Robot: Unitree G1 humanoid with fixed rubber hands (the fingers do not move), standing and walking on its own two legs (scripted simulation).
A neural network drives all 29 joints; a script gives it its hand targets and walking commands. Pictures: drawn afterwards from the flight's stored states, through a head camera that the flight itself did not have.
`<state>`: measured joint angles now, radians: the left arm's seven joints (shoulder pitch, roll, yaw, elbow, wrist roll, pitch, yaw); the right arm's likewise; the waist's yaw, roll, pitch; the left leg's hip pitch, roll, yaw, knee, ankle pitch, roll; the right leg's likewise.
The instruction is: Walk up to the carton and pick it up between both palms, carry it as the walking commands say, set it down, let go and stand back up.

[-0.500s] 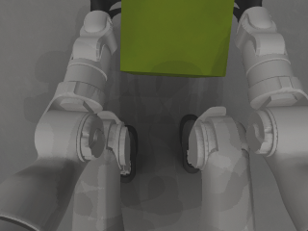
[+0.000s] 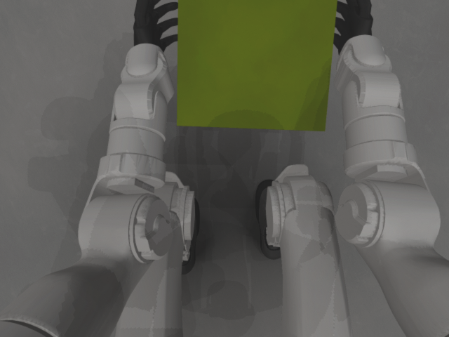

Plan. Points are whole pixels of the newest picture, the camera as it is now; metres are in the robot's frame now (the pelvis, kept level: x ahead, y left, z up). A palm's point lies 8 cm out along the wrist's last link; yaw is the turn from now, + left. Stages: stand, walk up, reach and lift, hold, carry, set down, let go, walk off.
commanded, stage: reach and lift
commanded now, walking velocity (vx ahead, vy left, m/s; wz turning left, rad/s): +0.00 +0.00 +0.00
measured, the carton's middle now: (245, 66) +0.50 -0.05 -0.19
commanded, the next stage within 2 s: none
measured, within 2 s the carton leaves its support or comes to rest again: neither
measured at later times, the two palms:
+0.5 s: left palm (130, 36) +0.50 +0.09 -0.03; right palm (379, 30) +0.50 -0.20 -0.04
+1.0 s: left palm (94, 12) +0.49 +0.10 +0.05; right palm (422, 13) +0.48 -0.19 +0.04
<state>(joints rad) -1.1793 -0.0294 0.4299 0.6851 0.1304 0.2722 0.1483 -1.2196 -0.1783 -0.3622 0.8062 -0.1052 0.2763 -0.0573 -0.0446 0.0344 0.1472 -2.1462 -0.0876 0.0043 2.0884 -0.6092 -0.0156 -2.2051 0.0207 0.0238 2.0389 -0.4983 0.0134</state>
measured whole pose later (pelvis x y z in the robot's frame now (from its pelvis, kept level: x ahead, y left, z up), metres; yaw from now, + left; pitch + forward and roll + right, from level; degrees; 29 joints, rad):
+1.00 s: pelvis +0.01 +0.00 +0.10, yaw +0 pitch +38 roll +1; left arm -0.99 -0.11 0.49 0.64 0.24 0.34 0.09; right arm -1.00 -0.04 -0.45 0.70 -0.23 0.35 -0.04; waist -0.03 0.04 -0.08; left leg -1.85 -0.09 -0.02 1.75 -0.56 -0.02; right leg -1.90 0.03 0.03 1.72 -0.47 0.01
